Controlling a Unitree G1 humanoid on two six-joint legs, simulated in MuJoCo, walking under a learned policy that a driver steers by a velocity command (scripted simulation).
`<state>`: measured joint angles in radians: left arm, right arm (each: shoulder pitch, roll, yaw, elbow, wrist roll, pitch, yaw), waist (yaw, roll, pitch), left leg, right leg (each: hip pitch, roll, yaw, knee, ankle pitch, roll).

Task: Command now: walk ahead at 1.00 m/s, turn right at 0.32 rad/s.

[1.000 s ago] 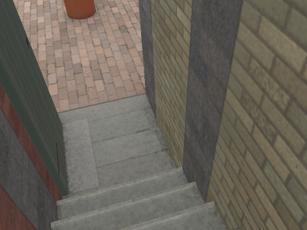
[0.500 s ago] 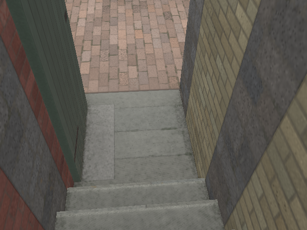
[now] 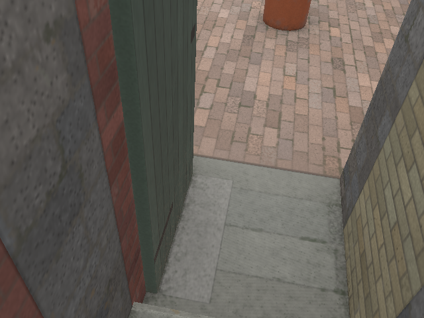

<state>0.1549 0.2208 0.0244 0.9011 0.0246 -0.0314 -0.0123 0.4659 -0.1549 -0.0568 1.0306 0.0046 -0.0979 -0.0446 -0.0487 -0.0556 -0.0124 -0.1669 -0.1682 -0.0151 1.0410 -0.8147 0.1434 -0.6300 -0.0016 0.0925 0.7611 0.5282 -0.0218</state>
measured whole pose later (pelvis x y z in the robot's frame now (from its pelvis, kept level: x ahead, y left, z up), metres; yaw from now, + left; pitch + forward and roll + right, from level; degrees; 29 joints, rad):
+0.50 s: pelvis +0.42 -0.03 -0.28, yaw -22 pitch +0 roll +0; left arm 0.49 0.19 0.03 1.00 0.02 -0.07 0.02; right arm 0.19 -0.24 -0.06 0.89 -0.04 -0.12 -0.01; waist 0.03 0.01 -0.06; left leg -0.21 -0.02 -0.02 0.57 -0.20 0.03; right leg -0.36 0.20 0.14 1.80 -0.69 -0.18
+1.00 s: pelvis +0.81 -0.16 -0.57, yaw -28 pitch -1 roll -5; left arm 0.38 0.16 0.02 1.07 0.03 -0.13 0.02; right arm 0.19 -0.22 -0.05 0.98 -0.03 -0.09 0.02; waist -0.03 0.04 -0.02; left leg -0.71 0.11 -0.16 0.87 0.36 0.05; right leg -0.17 0.07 -0.18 1.01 -0.82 -0.05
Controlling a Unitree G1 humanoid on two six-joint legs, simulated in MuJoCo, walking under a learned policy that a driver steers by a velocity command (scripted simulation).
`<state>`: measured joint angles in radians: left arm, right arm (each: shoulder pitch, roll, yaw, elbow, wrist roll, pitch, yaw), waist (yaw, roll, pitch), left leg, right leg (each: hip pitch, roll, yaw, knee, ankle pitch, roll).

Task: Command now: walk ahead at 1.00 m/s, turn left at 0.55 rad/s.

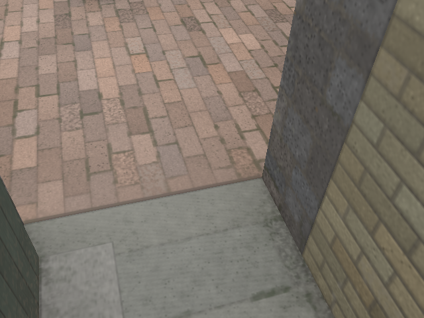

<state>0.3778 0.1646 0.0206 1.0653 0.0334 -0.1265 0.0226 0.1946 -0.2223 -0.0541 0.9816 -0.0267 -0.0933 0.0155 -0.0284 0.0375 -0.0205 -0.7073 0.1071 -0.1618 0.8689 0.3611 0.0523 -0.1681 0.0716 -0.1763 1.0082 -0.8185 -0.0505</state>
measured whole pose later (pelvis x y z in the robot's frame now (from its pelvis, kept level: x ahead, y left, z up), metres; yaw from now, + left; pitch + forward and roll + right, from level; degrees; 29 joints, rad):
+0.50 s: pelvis +0.50 +0.10 -0.13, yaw +25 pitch +2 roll -2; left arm -0.07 0.16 0.00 0.78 0.03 -0.12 -0.02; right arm 0.48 -0.22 -0.08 0.93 0.02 -0.08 -0.01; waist -0.07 0.02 0.04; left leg -0.16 -0.11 -0.17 1.07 -0.49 0.12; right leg -0.57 0.01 0.04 0.66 -0.13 0.01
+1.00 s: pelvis +0.80 +0.20 -0.09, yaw +11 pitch +2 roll -1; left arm 0.24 0.31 0.12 0.69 -0.04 0.04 0.05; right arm 0.12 -0.22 -0.07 0.77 -0.03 -0.03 -0.06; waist 0.04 -0.03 0.06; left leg -0.26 0.11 0.13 0.48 -0.25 -0.01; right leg -0.63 -0.02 0.01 1.25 -0.38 0.08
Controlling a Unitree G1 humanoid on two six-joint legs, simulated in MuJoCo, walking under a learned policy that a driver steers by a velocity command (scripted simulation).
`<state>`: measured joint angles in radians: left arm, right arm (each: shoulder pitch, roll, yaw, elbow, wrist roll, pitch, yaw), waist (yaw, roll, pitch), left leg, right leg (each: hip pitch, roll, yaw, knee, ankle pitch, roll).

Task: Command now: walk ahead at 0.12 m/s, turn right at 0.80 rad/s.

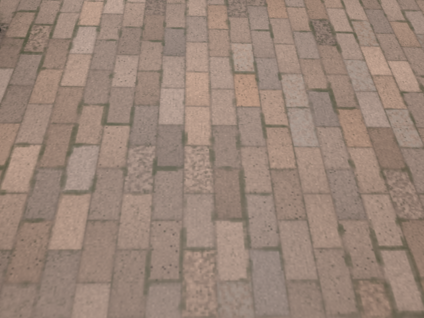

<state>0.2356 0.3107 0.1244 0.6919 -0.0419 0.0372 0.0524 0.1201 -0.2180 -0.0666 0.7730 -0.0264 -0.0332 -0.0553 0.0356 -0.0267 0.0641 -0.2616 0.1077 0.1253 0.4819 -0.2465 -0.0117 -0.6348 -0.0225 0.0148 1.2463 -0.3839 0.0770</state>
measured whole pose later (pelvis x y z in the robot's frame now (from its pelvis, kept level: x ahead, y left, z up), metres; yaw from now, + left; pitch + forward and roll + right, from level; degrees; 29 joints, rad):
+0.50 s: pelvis +0.11 -0.10 +0.00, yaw -10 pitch +2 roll +1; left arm 0.08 0.20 0.03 0.65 0.02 0.01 0.02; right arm 0.19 -0.25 -0.06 0.83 0.01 0.02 -0.03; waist -0.07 0.01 0.04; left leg -0.51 0.05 -0.03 1.00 -0.40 -0.07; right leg -0.31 0.03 -0.11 0.45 -0.18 -0.10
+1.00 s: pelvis +0.21 -0.01 -0.01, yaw +13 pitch +2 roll -2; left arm 0.35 0.31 0.11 0.79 0.04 -0.06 0.01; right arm 0.16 -0.29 -0.10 0.73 -0.01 0.07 0.09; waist 0.03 -0.02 -0.06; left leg -0.51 0.15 0.10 0.79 -0.25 0.07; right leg -0.01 -0.15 -0.43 0.35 -0.31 0.08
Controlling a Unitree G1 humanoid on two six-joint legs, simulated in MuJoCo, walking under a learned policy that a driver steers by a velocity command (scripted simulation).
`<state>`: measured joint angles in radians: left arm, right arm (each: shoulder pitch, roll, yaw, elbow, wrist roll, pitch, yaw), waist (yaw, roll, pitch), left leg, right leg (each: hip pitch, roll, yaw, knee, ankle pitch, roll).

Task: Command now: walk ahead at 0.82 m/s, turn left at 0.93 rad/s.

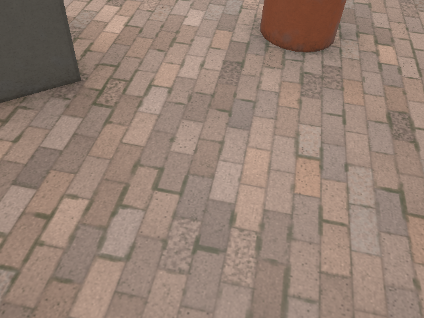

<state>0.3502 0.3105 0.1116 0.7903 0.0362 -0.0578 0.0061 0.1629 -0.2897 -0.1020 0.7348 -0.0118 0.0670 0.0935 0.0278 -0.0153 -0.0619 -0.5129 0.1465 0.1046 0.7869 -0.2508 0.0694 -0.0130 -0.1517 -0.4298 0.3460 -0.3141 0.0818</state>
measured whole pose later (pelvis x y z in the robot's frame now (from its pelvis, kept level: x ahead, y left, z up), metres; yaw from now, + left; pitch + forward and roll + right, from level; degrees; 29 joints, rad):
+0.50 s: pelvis +0.35 +0.09 -0.03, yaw -3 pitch +0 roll -1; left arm 0.14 0.27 0.04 0.81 0.01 0.01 -0.06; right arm 0.49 -0.23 -0.03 0.93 -0.02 -0.09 -0.06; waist 0.01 -0.04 0.04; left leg 0.31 -0.05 0.28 0.30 -0.40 0.00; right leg -0.63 0.10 -0.18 0.78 -0.09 -0.18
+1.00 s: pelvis +0.82 +0.07 -0.02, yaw -29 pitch +3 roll +2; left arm 0.37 0.36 0.09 0.89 0.00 -0.06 -0.02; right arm 0.06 -0.26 0.01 0.69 -0.06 -0.09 -0.01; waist 0.09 -0.04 0.05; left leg -0.48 0.03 0.01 0.63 -0.20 -0.05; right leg -0.25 0.10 0.12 1.26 -0.36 -0.13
